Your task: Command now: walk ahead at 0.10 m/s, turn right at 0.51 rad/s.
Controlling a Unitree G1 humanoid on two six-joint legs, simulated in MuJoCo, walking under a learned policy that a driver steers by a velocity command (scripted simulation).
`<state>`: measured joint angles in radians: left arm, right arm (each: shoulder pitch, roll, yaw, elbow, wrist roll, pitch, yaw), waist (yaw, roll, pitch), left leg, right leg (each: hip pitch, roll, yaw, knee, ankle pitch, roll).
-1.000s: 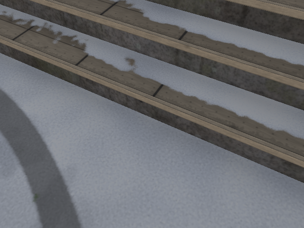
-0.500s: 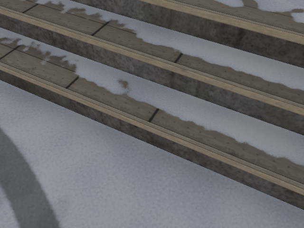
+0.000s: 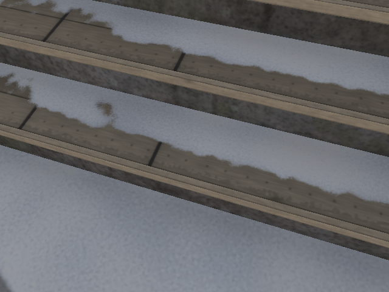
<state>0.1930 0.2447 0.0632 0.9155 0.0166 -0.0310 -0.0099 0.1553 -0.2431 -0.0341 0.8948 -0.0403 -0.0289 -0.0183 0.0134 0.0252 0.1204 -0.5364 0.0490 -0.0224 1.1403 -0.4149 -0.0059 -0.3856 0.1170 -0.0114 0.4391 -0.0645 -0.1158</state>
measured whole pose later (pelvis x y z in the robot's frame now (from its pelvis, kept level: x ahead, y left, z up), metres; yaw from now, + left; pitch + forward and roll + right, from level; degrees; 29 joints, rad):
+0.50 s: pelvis +0.06 +0.05 +0.02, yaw -18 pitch +2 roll -1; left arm 0.17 0.35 0.11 0.77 -0.02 0.03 0.03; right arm 0.13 -0.27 -0.06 0.78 -0.01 -0.03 -0.05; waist 0.00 -0.04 0.02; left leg -0.23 0.01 0.01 0.41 -0.21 0.01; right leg -0.58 0.09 0.10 1.10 -0.39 0.06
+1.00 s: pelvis +0.06 +0.00 +0.01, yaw -23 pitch +1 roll +0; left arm 0.11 0.22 0.03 0.79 0.03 0.00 0.00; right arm 0.22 -0.30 -0.05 0.86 -0.02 0.02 -0.01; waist -0.02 0.04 0.00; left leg -0.34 0.06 0.01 0.75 -0.45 -0.05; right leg -0.23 0.04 0.01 0.43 -0.22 -0.04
